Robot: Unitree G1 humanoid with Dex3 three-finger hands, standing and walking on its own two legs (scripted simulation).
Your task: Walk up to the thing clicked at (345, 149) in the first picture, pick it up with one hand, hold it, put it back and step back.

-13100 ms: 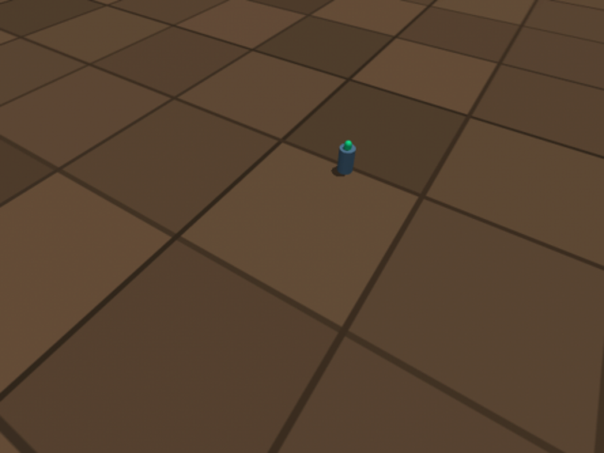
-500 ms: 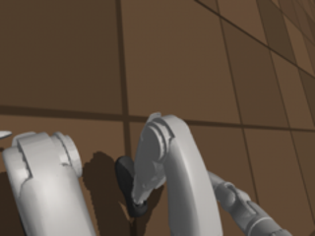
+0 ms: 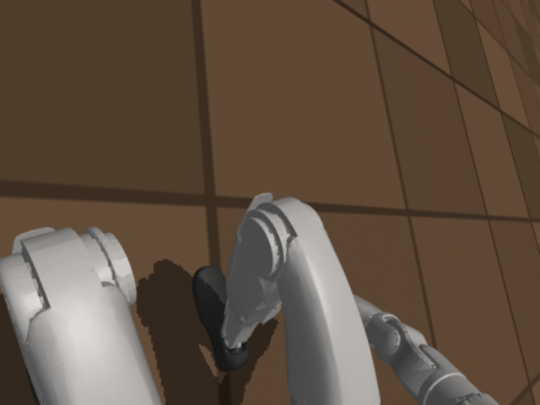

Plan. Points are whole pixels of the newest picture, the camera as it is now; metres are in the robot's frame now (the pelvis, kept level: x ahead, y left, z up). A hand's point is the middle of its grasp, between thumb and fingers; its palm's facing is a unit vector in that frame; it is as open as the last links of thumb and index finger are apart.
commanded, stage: settle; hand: left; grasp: from the side
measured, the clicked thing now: out of the picture +0.41 +0.29 -0.19
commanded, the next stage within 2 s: lift in 1.86 s
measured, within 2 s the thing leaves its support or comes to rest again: leaves its support in 0.32 s
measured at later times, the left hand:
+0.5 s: hand out of the picture +0.39 +0.29 -0.14, palm faces +0.34 -0.94 -0.02, open 11.0 cm
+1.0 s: hand out of the picture +0.37 +0.30 -0.02, palm faces +0.32 -0.94 -0.07, open 11.1 cm
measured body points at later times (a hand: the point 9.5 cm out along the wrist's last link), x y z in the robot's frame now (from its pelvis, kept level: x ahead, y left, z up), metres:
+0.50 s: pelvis +0.00 +0.00 +0.01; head +0.20 +0.20 +0.36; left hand +0.36 +0.34 -0.14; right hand +0.20 -0.23 -0.03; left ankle +0.08 +0.12 -0.25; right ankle +0.15 -0.13 -0.25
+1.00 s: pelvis +0.02 -0.02 +0.04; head +0.19 +0.11 +0.43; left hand +0.35 +0.35 -0.01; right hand +0.23 -0.24 -0.05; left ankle +0.08 +0.12 -0.25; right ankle +0.15 -0.13 -0.25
